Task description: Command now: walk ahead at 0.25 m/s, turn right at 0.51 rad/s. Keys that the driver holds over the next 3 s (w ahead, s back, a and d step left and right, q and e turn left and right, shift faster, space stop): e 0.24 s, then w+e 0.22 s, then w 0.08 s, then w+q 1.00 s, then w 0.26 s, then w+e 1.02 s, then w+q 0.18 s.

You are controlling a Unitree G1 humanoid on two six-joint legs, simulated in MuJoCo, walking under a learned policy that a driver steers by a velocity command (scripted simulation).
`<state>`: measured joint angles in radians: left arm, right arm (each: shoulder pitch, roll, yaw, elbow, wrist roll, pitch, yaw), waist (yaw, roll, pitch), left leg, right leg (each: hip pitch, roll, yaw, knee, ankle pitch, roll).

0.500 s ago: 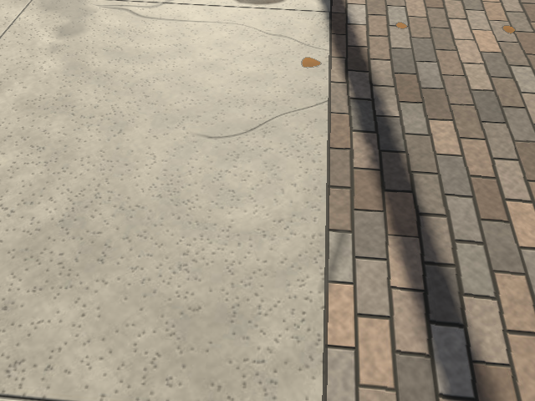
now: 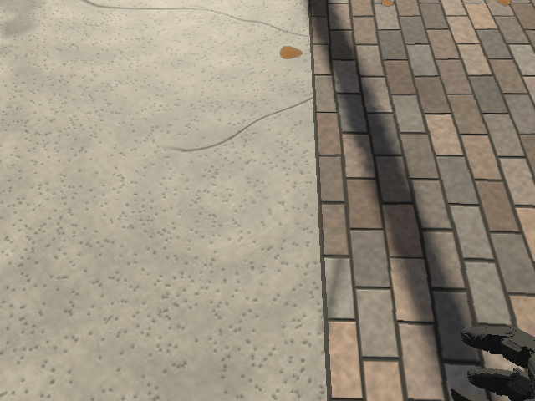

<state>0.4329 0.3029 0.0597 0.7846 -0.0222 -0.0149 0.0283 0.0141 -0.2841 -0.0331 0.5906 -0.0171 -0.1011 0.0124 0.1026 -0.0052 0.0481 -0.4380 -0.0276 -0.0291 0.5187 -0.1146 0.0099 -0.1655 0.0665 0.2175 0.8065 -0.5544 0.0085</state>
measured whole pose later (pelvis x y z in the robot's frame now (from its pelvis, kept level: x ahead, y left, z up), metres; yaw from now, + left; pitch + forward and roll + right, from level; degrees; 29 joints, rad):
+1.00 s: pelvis +0.38 -0.07 -0.01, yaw -11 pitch +2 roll +0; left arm 0.33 0.32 0.05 0.73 -0.01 -0.06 0.01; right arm 0.13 -0.31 -0.05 0.71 0.03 -0.07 0.06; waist 0.02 -0.01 0.06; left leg -0.48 -0.07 0.03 0.61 -0.17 0.09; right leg -0.18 -0.01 0.02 1.07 -0.46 0.01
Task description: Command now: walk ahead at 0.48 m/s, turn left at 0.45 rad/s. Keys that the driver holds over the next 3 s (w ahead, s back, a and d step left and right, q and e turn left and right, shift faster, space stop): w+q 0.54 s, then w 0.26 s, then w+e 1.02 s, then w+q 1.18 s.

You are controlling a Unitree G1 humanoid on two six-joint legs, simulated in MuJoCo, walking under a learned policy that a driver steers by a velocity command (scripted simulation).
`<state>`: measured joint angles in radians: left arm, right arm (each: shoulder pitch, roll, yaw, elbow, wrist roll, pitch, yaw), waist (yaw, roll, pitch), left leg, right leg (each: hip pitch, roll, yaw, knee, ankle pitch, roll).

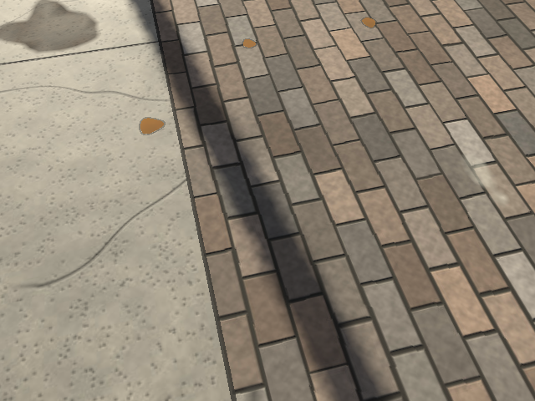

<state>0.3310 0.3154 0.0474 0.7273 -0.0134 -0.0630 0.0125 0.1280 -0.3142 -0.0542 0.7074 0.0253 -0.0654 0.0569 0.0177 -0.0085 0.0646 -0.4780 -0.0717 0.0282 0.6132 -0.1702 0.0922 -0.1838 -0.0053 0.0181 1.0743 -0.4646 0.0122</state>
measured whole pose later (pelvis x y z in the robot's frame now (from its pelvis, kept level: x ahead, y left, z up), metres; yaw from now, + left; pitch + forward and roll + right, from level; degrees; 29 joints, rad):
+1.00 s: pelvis +0.52 +0.11 +0.01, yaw +22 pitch +1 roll -1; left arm 0.37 0.31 0.05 0.85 -0.04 -0.07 -0.01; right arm 0.10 -0.26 -0.03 0.66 0.00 -0.06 0.02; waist 0.04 -0.02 0.05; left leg -0.39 0.01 0.05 0.55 -0.18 0.04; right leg -0.31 -0.04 0.04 1.07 -0.45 0.00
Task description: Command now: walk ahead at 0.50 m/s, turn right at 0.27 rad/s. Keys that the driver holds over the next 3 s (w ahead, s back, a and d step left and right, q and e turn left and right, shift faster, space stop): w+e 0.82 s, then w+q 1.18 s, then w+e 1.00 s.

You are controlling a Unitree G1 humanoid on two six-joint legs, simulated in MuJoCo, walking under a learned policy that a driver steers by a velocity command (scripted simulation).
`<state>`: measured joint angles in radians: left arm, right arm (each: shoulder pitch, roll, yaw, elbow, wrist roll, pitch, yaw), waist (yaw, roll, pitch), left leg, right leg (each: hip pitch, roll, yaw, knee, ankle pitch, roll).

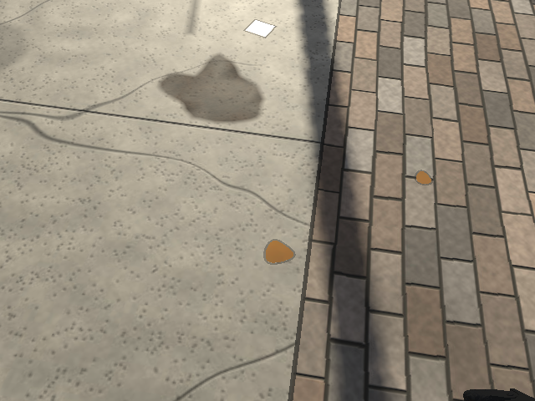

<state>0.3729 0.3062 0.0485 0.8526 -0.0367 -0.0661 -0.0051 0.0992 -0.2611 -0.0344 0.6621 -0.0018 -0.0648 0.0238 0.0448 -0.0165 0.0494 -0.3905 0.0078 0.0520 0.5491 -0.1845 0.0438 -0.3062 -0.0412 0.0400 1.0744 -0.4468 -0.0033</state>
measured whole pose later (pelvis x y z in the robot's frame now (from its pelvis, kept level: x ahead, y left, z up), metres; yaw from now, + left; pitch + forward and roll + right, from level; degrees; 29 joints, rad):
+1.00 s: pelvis +0.56 -0.11 +0.00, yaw -29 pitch +1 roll +1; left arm 0.33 0.30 0.06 0.74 -0.02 -0.04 0.01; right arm 0.15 -0.28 -0.05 0.74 0.01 -0.11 0.04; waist 0.02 -0.03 0.01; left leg -0.40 -0.06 -0.02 0.53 -0.16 0.04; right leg -0.27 0.07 0.13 1.06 -0.46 -0.03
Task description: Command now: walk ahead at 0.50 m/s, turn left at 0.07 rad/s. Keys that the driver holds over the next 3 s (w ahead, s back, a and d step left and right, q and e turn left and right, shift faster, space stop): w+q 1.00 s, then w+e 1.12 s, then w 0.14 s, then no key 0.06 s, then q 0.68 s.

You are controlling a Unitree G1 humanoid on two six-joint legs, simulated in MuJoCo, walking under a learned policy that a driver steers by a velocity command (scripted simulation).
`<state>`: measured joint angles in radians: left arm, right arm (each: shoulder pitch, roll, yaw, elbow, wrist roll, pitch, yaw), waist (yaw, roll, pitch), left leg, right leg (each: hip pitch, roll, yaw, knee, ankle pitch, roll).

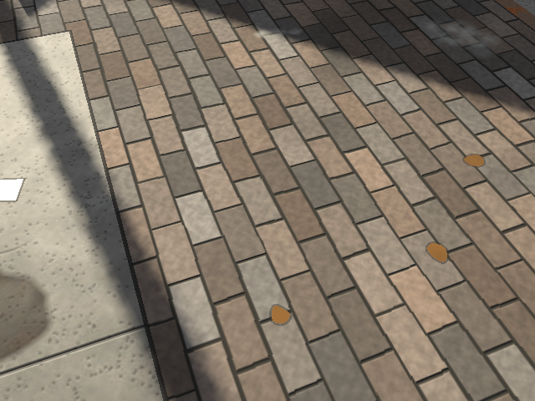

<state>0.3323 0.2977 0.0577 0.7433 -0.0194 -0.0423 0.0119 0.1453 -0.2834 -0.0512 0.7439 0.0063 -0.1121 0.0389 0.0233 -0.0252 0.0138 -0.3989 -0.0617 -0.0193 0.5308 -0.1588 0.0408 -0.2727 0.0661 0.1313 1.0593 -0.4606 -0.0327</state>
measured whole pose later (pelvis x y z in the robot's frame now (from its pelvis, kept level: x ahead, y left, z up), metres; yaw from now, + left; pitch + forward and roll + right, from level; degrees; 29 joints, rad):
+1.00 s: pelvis +0.48 +0.13 +0.00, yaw +33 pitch +1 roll -1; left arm 0.25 0.31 0.05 0.77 -0.01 -0.10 0.00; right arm 0.19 -0.30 -0.06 0.63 0.01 -0.04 0.03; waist 0.02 -0.01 0.07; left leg -0.40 -0.08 0.00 0.55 -0.17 0.09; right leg -0.38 -0.05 0.02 1.18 -0.41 0.01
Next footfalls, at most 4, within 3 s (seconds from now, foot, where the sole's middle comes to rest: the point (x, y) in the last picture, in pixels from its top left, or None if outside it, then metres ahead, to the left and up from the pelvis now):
0.38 right None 0.36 -0.11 -0.77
0.88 left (185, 379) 0.54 0.24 -0.77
1.42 right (209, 253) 0.91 0.22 -0.77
1.88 left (124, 203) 1.09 0.51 -0.76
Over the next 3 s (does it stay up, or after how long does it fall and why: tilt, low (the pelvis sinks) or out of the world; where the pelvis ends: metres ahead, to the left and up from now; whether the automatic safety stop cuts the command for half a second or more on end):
stays up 1.33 0.40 0.01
